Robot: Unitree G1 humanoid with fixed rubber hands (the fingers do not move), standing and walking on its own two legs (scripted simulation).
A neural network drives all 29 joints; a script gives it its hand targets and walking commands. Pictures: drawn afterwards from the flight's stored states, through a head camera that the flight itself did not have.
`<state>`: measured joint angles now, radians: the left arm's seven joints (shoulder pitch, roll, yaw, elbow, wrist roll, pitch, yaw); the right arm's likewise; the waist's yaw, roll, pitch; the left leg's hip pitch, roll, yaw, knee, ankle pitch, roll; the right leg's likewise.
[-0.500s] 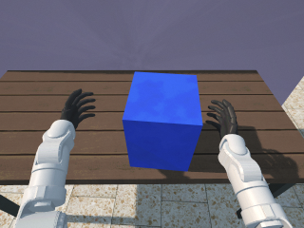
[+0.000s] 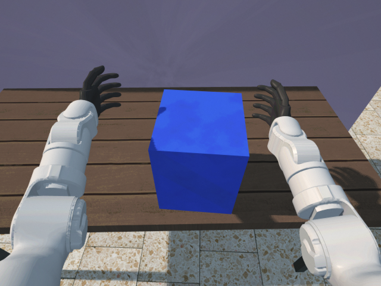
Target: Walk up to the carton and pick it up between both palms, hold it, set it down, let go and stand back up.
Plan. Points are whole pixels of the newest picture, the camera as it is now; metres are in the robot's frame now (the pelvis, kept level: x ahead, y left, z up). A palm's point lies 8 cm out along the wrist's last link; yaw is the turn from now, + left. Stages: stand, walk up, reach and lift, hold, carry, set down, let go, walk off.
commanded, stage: reach and lift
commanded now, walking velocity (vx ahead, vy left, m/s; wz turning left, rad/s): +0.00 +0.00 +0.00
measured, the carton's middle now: (198, 153) +0.46 -0.01 +0.00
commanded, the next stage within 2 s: none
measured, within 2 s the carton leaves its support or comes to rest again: neither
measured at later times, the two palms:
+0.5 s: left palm (101, 110) +0.46 +0.21 +0.15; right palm (272, 119) +0.43 -0.16 +0.15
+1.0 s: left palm (114, 139) +0.45 +0.20 +0.07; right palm (261, 145) +0.43 -0.16 +0.06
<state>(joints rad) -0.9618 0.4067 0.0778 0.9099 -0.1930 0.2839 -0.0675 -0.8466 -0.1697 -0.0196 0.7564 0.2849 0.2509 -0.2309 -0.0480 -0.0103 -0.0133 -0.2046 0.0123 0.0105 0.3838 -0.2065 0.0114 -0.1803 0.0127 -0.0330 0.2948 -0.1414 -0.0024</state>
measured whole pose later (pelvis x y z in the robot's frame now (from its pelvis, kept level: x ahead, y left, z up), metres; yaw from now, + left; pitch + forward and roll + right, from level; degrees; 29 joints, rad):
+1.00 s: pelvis -0.01 -0.01 -0.02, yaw +1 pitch +19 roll -1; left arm -1.11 0.34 -0.04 1.56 -0.22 -0.31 -0.05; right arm -0.98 -0.09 -0.03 1.28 0.25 -0.20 -0.18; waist -0.09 -0.03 -0.20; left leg -0.66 0.01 -0.02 0.56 -0.23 0.00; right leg -0.64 0.00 -0.07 0.51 -0.20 -0.01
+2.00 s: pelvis +0.02 +0.00 +0.00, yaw +0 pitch +8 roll -1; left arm -0.91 0.01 0.63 1.05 0.47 -0.14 -0.07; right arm -0.77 0.22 -0.75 0.82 -0.57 -0.19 -0.06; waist -0.02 -0.03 0.01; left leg -0.28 0.01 0.04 0.33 -0.19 0.01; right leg -0.27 0.00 -0.05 0.28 -0.14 0.00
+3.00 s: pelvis +0.01 +0.00 +0.00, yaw +1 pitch +7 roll -1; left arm -0.87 0.01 0.58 1.01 0.45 -0.10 -0.08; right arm -0.72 0.22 -0.69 0.86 -0.49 -0.26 -0.11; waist -0.02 -0.04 0.01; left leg -0.27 0.01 0.05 0.32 -0.18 0.02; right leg -0.24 -0.01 -0.08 0.25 -0.12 0.00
